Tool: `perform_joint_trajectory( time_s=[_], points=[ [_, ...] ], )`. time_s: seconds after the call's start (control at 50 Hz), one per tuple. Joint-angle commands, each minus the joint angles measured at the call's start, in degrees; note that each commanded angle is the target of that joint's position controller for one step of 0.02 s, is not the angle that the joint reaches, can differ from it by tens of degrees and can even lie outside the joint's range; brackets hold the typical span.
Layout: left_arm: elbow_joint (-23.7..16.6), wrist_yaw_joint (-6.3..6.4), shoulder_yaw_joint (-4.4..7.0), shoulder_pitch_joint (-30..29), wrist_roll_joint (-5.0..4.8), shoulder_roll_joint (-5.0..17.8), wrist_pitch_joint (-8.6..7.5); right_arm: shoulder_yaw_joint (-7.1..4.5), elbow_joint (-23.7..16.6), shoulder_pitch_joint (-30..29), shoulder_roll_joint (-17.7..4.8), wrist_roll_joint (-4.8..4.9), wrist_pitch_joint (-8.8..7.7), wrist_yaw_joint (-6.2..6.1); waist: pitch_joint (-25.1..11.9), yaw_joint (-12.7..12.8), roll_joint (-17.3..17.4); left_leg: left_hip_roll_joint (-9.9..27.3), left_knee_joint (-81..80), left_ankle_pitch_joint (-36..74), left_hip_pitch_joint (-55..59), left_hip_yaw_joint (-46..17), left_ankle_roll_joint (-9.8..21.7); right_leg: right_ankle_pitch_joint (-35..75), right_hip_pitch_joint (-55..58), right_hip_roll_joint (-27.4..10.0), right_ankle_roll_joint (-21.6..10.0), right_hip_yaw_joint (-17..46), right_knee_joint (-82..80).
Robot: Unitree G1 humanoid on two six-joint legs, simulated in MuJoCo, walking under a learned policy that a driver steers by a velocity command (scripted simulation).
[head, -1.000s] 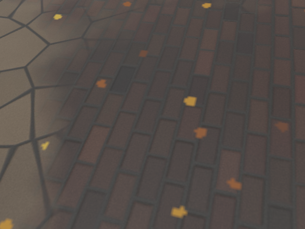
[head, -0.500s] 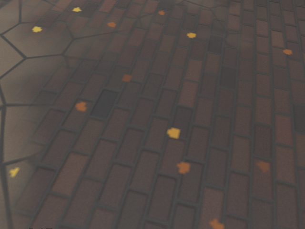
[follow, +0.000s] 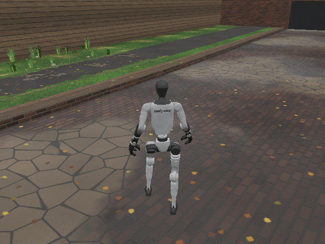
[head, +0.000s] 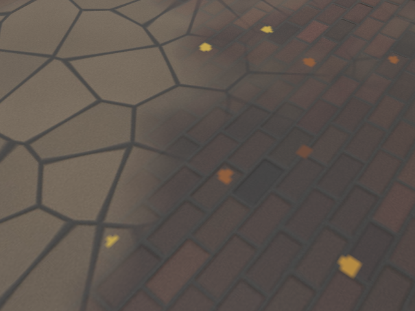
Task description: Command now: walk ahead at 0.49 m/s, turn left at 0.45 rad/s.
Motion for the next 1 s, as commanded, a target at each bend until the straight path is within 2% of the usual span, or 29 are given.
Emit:
perform_joint_trajectory(
  time_s=[0.02, 0.1, 0.12, 0.14, 0.16, 0.18, 0.2, 0.22, 0.24, 0.26, 0.28, 0.32, 0.42, 0.48, 0.56, 0.6, 0.64, 0.68, 0.7, 0.72, 0.74, 0.76, 0.78, 0.8, 0.82, 0.84, 0.88, 0.94, 1.0],
  points=[
    [-3.5, 0.06, 1.71, -3.8, -0.73, 9.1, -0.88, 0.93, -4.8, -4.1, 0.1, -0.17, -1.32, 1.17, 2.5, -0.8, -4.5, -0.3, -9.4, 6.4, 4.3, 1.3, 1.1, 17.8, -4.7, -15.1, -9.1, 4.7, -6.9],
    [-0.3, -0.22, 2.17, 0.6, -2.34, 11.7, 0.58, 0.45, -7.4, -8.4, -1.7, -0.39, -1.76, 1.81, 3.0, -1.6, -4.9, -3.1, -16.9, 0.0, 6.7, 3.4, 4.4, 28.4, 2.6, -18.0, -8.5, 4.9, -3.0],
    [0.3, -0.18, 2.18, 0.9, -2.45, 12.6, 1.07, -0.21, -7.2, -6.3, -3.1, -0.66, -1.78, 1.69, 0.9, -3.6, -6.1, -4.7, -18.0, -2.4, 11.0, 4.7, 5.4, 38.1, 4.1, -18.0, -8.0, 5.0, 1.0],
    [0.7, -0.12, 1.95, 0.3, -2.52, 12.9, 1.58, -1.36, -5.6, 0.1, -5.0, -0.86, -1.75, 1.39, -3.3, -8.0, -6.6, -6.5, -20.4, -1.3, 20.7, 6.4, 6.9, 46.4, 3.2, -16.7, -6.8, 3.7, 9.2],
    [0.8, 0.05, 1.1, 0.8, -2.21, 11.4, 1.61, -2.9, -2.9, 9.1, -8.0, -0.93, -1.53, 0.69, -8.8, -12.5, -6.4, -6.6, -20.4, 1.8, 35.6, 6.1, 8.2, 45.3, -3.4, -14.0, -4.9, 2.3, 20.5],
    [-1.1, -0.11, -0.71, 2.5, -0.73, 6.5, 1.14, -4.26, -1.6, 17.8, -13.4, -2.02, -1.08, -0.45, -18.0, -14.3, 1.8, 6.9, -18.9, 2.2, 56.3, -10.2, 12.7, 22.7, -20.6, -9.0, -1.9, 1.4, 41.2],
    [-0.9, -0.59, -2.25, 8.3, -0.83, 2.2, 0.28, -3.79, -2.2, 17.5, -14.7, -2.2, -1.15, -0.44, -28.2, -10.3, 11.6, 18.8, -26.9, -6.1, 64.3, -35.6, 19.5, -20.2, -32.5, -0.3, 0.3, 10.3, 57.2],
    [-0.8, -0.77, -0.2, 2.2, -2.69, 9.5, 0.01, -2.45, -2.4, 16.0, -9.2, -2.07, -1.59, -0.11, -23.4, -13.1, 4.4, 17.2, -30.3, -8.9, 59.3, -33.0, 16.9, -19.2, -37.1, -2.3, 0.1, 16.0, 61.6],
    [-2.8, -0.75, 0.11, -1.7, -3.53, 9.8, -0.05, -1.87, -1.5, 12.9, -7.8, -1.67, -1.97, -0.04, -13.4, -11.4, 4.3, 15.2, -31.8, -6.0, 51.4, -23.0, 14.8, -14.4, -40.5, -4.9, -0.2, 13.9, 60.4],
    [-2.8, -0.28, -0.15, -3.2, -2.69, 8.4, 0.02, -1.45, -0.9, 9.5, -6.0, -1.48, -2.38, 0.05, -9.0, -9.2, 1.6, 12.6, -33.2, -2.5, 44.4, -17.2, 13.4, -9.5, -39.4, -7.4, 0.0, 12.8, 57.1],
    [-2.4, -0.03, 0.11, -2.7, -1.83, 7.9, 0.6, -1.07, -0.8, 6.9, -4.3, -1.69, -2.88, 0.26, -6.2, -7.1, 2.5, 10.6, -35.3, 1.0, 38.9, -12.2, 12.5, -5.9, -36.7, -8.9, 0.4, 12.8, 54.8],
    [-0.9, 0.07, -0.08, 1.0, -2.06, 5.6, 2.29, -1.02, -0.2, 4.6, -2.6, -2.16, -4.25, 0.35, -5.6, -4.5, 3.0, 9.3, -39.7, 2.8, 33.3, -7.0, 12.7, -1.2, -31.3, -10.0, 1.1, 13.1, 54.0],
    [-2.7, 0.22, -0.29, -3.9, -1.58, 3.2, 3.71, -1.75, 3.1, 4.7, -3.2, -2.51, -5.51, -0.64, -0.1, -4.2, 0.6, 8.3, -44.0, 8.7, 32.6, 3.8, 11.9, 9.1, -37.2, -9.8, 2.4, 14.6, 44.1],
    [-4.1, -0.96, -0.92, -8.6, -1.24, 2.1, 3.11, -2.19, 4.1, 5.1, -4.8, -2.21, -5.09, -1.26, 1.5, -5.7, -0.2, 7.4, -44.8, 9.4, 34.0, 9.1, 10.7, 17.0, -36.3, -9.0, 2.0, 11.8, 33.0],
    [-7.5, -2.42, -1.52, -15.9, -1.16, 1.6, 2.98, -3.02, 6.5, 8.8, -6.7, -1.22, -3.81, -1.7, 4.2, -8.5, -1.7, 9.8, -43.9, 11.6, 40.3, 12.1, 10.3, 16.8, -38.4, -8.2, 0.1, 8.2, 25.0],
    [-9.1, -3.1, -1.43, -17.8, -1.19, 2.0, 2.98, -3.37, 7.3, 9.7, -7.5, -0.58, -2.81, -1.78, 4.4, -8.6, -1.3, 10.8, -41.2, 16.3, 44.7, 13.2, 9.7, 13.0, -39.4, -7.4, -1.3, 6.6, 22.9],
    [-10.0, -3.61, -0.58, -16.2, -0.76, 3.5, 3.05, -3.71, 6.9, 7.8, -9.0, -0.36, -1.57, -2.4, 2.1, -6.2, 0.6, 10.3, -33.2, 38.8, 46.4, 15.0, 8.1, 8.2, -34.5, -3.7, -3.0, 2.9, 21.7],
    [-7.9, -3.28, 1.7, -4.8, -0.78, 7.4, 3.1, -3.75, 6.0, 6.0, -9.6, 0.24, -0.49, -3.09, -5.5, 0.0, 1.8, 8.0, -16.1, 51.0, 44.0, 15.9, 5.4, 8.3, -19.6, 1.4, -5.5, 0.7, 19.6],
    [-6.3, -2.24, 3.39, 2.7, -0.59, 10.6, 3.29, -3.18, 5.5, 5.6, -8.5, 0.48, -0.8, -3.17, -9.7, 4.2, -0.7, 4.9, -2.4, 40.5, 36.2, 16.6, 2.2, 18.3, -6.0, 1.6, -7.7, 3.9, 14.1],
    [-6.3, -0.79, 4.37, 3.4, -0.47, 16.9, 4.0, -1.09, 3.6, 10.4, -1.2, -2.99, -1.74, -2.59, -14.8, -1.1, -16.8, -2.6, 17.8, -16.4, 15.9, 15.3, -1.9, 45.5, 12.9, -12.3, -13.8, 22.6, 19.9],
    [-9.8, -1.23, 4.02, 1.6, 0.55, 17.6, 3.34, -0.06, 2.5, 13.8, -1.9, -2.37, -3.11, -1.86, -28.3, -2.1, -16.8, -11.1, 34.2, -35.7, 3.8, 2.1, -3.9, 42.6, 23.9, -24.2, -26.6, 50.1, 13.7],
    [-10.9, -1.69, 3.22, 0.2, 0.24, 13.8, 3.14, -1.33, 2.5, 7.4, -7.0, -0.42, -3.73, -1.49, -27.0, 1.6, -6.4, -7.1, 34.3, -31.2, 1.6, -4.4, -2.6, 42.0, 21.0, -21.9, -23.7, 43.4, 10.8],
    [-10.8, -1.64, 2.66, -2.9, -0.73, 11.5, 2.78, -1.05, 0.7, 3.5, -6.4, 0.24, -3.9, -1.76, -18.6, 0.3, -4.8, -5.0, 29.7, -26.3, -0.4, -3.4, -1.7, 39.4, 13.5, -19.0, -21.0, 35.9, 10.2],
    [-10.7, -1.44, 2.18, -5.6, -1.5, 9.6, 2.71, -1.09, 1.4, 2.7, -6.0, -0.83, -3.62, -2.54, -12.4, -1.9, -0.8, -3.0, 25.4, -22.9, 0.1, -2.6, -2.0, 37.9, 5.3, -16.3, -18.5, 31.6, 8.9],
    [-11.1, -0.95, 1.85, -7.5, -1.45, 8.4, 2.88, -1.5, 1.3, 3.0, -6.8, -1.58, -2.97, -3.02, -10.2, -3.6, -1.7, -1.8, 22.1, -20.5, 3.2, -2.9, -2.3, 37.2, -1.0, -14.9, -17.6, 29.3, 7.4],
    [-11.6, -0.68, 1.74, -8.6, -0.52, 8.4, 3.15, -1.65, 1.3, 3.7, -6.9, -1.65, -2.13, -3.04, -9.1, -5.0, -3.4, -1.8, 20.5, -19.1, 6.8, -2.9, -2.5, 37.3, -6.2, -13.6, -17.1, 28.0, 6.0],
    [-11.4, -0.26, 2.02, -9.5, 0.01, 9.1, 3.4, -1.19, 1.6, 5.4, -5.0, -1.92, -1.08, -3.2, -8.8, -6.4, -4.7, -2.5, 15.5, -18.2, 9.3, -1.9, -3.8, 41.3, -11.1, -12.2, -16.9, 25.3, 5.5],
    [-10.9, 0.88, 2.52, -9.1, -0.43, 10.7, 4.34, -0.62, 1.2, 3.6, -3.5, -2.27, -0.31, -3.59, -10.4, -6.0, -5.6, -4.1, 7.0, -13.6, 9.9, -1.4, -5.5, 41.7, -12.7, -10.2, -15.5, 23.4, 6.7],
    [-11.1, 1.91, 2.48, -9.7, -0.95, 10.7, 5.97, -0.52, 0.5, 0.5, -3.5, -1.86, 0.29, -3.39, -11.1, -5.0, -7.6, -5.2, 0.5, -8.0, 11.5, -2.0, -6.1, 29.8, -13.6, -8.3, -12.9, 24.5, 7.3]
  ],
)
